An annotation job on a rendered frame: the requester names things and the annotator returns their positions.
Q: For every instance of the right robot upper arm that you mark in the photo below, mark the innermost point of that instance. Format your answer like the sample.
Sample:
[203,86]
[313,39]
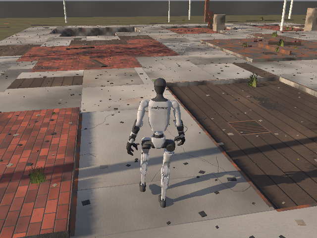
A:
[177,113]

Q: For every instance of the right robot hand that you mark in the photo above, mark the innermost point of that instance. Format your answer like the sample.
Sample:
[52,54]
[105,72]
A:
[179,138]

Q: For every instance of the left robot hand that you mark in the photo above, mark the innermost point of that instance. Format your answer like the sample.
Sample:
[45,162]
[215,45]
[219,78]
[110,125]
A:
[129,149]

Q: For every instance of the right robot shin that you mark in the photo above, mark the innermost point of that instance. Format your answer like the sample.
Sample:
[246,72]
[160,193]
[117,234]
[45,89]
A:
[164,185]

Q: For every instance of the right robot forearm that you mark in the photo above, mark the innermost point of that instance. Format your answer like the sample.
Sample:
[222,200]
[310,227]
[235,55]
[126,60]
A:
[181,130]

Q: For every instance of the humanoid robot torso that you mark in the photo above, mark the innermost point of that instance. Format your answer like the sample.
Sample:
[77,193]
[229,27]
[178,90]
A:
[159,116]

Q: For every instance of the left robot upper arm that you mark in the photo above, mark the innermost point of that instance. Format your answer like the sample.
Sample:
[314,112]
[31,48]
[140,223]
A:
[141,112]

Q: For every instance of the left robot forearm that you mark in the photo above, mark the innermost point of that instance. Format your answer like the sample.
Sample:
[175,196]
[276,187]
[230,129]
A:
[134,133]

